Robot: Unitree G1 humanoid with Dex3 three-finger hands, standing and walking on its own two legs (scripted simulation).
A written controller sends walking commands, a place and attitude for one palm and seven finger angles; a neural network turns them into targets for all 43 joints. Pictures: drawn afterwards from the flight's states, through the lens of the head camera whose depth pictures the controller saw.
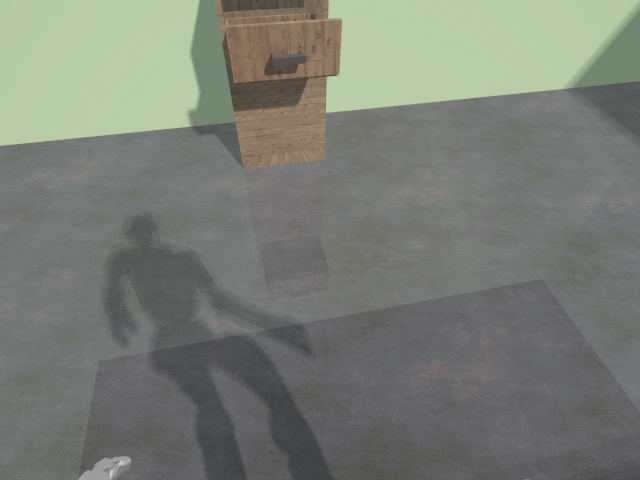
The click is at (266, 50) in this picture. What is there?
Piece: drawer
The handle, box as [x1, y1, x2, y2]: [271, 50, 305, 65]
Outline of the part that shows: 305,55 301,50 299,50 298,54 275,55 273,52 271,52 273,65 302,63 305,62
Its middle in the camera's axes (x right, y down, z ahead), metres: -0.11 -0.60 +1.28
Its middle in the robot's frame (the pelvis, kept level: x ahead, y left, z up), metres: +1.35 +0.17 -0.08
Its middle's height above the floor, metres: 0.69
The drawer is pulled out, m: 0.30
